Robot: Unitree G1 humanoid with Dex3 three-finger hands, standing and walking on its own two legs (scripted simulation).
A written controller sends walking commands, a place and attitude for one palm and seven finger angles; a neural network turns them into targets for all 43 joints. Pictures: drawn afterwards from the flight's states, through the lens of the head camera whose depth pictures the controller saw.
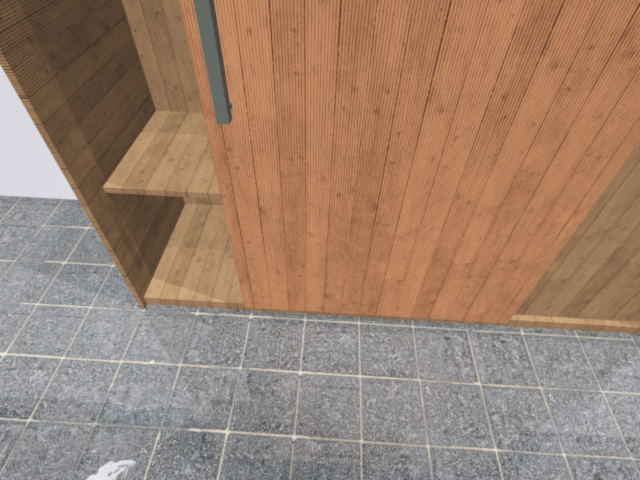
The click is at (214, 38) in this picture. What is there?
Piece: wardrobe's sliding door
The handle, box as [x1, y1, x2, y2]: [193, 0, 231, 124]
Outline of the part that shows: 193,0 217,123 229,124 231,119 231,104 228,100 213,0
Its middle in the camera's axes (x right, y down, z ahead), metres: -0.19 -0.35 +0.71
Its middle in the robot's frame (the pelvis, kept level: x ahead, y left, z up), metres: +0.77 +0.25 +0.19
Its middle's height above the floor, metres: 0.96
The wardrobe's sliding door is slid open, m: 0.38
